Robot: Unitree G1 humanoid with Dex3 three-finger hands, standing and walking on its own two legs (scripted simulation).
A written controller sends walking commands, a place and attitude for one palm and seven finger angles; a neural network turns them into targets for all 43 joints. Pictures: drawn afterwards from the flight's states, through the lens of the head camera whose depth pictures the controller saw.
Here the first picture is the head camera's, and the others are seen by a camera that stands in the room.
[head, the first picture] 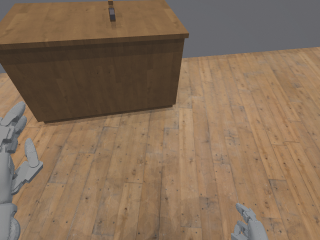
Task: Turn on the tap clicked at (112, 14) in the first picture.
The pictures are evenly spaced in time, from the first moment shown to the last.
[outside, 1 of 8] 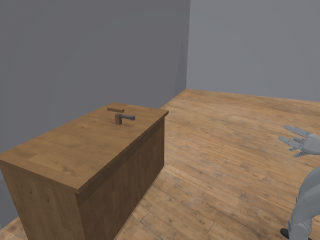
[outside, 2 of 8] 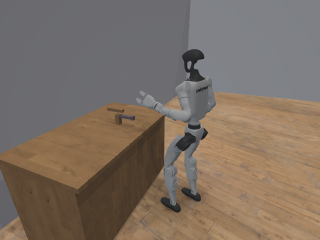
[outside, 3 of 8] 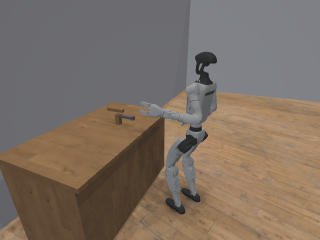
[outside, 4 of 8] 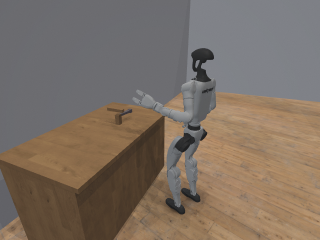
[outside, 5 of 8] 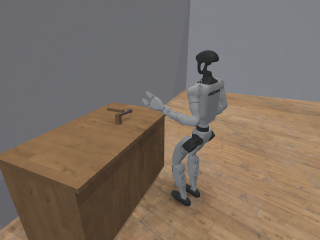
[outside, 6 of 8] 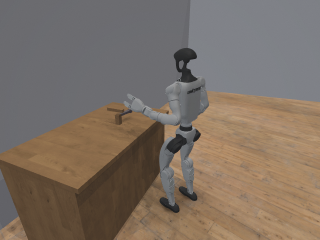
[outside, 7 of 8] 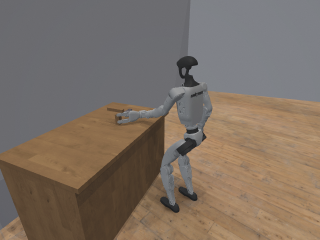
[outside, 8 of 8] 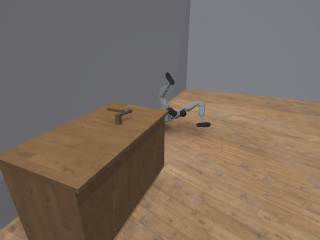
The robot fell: yes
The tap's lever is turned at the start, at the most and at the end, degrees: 0 79 78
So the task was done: no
